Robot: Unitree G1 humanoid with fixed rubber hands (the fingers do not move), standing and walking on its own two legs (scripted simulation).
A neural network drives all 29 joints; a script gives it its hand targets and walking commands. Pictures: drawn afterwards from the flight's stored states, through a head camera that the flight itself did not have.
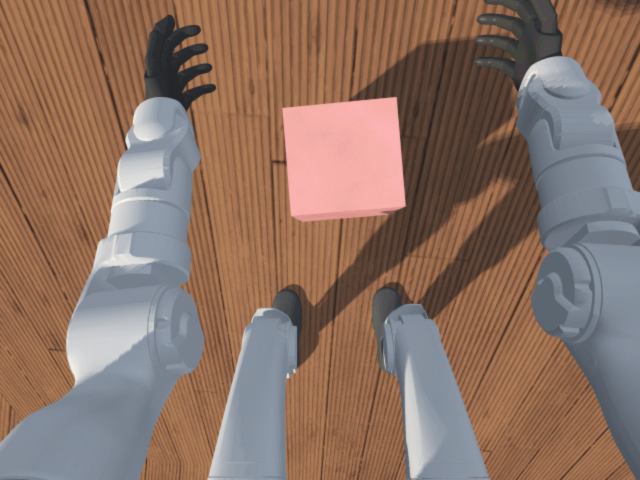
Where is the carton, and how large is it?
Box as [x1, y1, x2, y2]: [282, 97, 405, 221]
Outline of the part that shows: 396,97 282,108 290,209 292,216 302,221 378,215 387,214 405,205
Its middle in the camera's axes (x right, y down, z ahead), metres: +0.05 -0.14 +0.83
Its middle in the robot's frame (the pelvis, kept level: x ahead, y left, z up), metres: +0.51 -0.01 -0.52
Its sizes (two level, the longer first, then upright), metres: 0.210 0.200 0.250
